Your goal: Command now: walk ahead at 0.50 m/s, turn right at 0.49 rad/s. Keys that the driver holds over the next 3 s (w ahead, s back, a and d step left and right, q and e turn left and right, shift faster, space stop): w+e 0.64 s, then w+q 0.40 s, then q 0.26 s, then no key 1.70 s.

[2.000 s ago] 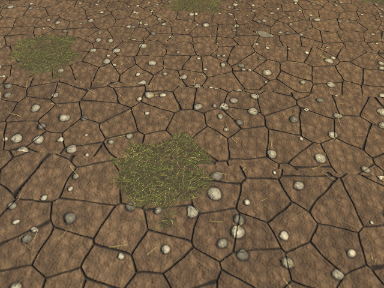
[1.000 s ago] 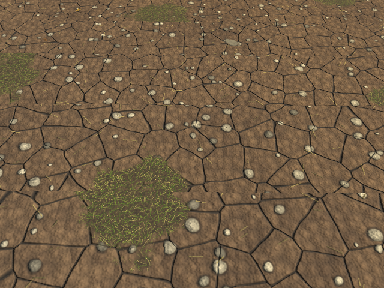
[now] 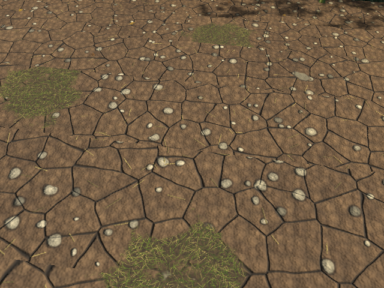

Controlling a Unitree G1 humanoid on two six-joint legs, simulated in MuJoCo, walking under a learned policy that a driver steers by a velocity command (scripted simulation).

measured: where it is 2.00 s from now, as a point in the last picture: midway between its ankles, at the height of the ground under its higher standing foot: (229, 220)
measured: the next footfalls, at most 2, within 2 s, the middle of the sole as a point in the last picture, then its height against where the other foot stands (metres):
right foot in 0.28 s outside the picture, level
left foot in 0.84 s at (208, 254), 0.16 m lower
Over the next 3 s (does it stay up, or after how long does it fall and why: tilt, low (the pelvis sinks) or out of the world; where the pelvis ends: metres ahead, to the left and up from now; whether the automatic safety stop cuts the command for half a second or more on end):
stays up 0.89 -0.13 -0.16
